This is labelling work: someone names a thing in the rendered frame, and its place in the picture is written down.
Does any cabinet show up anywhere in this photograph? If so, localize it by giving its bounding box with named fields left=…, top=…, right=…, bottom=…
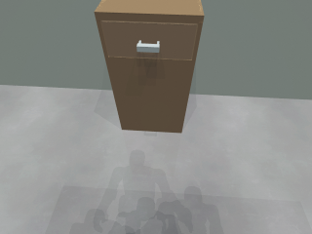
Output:
left=94, top=0, right=205, bottom=134

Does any handle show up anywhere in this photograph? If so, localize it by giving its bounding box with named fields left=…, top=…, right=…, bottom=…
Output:
left=136, top=40, right=160, bottom=53

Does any drawer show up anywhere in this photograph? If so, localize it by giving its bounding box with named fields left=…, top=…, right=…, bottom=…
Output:
left=101, top=20, right=197, bottom=59

